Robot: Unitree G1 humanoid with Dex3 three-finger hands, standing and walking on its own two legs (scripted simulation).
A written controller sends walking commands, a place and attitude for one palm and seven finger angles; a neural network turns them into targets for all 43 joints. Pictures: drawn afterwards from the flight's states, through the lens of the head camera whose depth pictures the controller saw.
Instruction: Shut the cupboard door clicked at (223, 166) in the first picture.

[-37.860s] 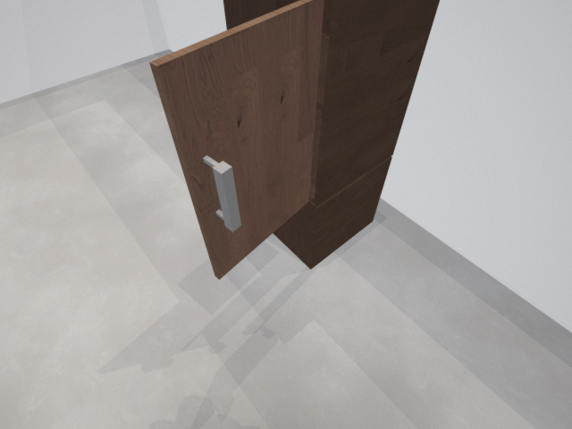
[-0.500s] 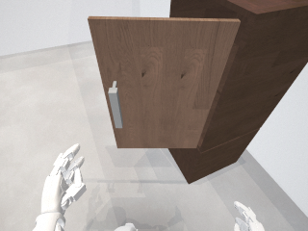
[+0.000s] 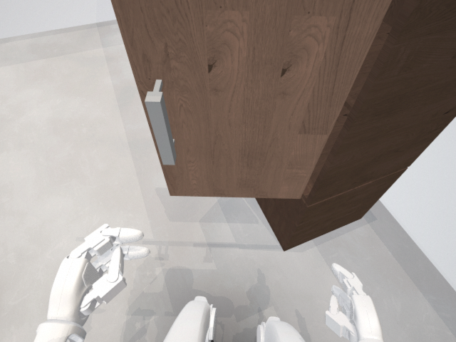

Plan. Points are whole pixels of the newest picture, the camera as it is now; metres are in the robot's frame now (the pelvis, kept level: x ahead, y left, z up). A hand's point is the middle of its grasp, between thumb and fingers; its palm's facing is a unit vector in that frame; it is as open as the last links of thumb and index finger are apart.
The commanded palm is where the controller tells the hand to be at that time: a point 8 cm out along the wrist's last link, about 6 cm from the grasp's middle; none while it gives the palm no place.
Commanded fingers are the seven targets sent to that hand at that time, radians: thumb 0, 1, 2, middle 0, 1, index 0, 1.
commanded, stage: raise the hand and make a fist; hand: left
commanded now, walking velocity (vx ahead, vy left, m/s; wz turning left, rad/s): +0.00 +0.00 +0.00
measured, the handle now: (164, 124) +0.48 +0.18 +0.08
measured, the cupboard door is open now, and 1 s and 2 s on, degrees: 66 66 66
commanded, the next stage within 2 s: bring the fist close to the handle in 1.20 s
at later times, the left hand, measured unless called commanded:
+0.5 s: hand (109, 258) +0.22 +0.20 +0.07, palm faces +0.07 -1.00 -0.02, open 3.1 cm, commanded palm +0.20 +0.25 +0.08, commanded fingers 0.00 0.90 0.90 -1.30 -1.50 -1.30 -1.50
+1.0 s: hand (113, 243) +0.24 +0.20 +0.08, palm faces +0.06 -1.00 -0.02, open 3.1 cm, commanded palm +0.22 +0.25 +0.09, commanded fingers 0.00 0.90 0.90 -1.30 -1.50 -1.30 -1.50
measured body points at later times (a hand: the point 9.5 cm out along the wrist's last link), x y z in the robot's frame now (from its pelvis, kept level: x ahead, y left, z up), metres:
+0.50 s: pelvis +0.02 +0.01 +0.01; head +0.08 +0.02 +0.46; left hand +0.21 +0.25 +0.08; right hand +0.22 -0.21 -0.05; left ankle +0.06 +0.10 -0.63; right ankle +0.01 -0.09 -0.63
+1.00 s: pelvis +0.02 +0.01 +0.03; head +0.06 +0.01 +0.48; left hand +0.23 +0.25 +0.09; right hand +0.19 -0.23 -0.05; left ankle +0.06 +0.10 -0.63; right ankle +0.01 -0.09 -0.63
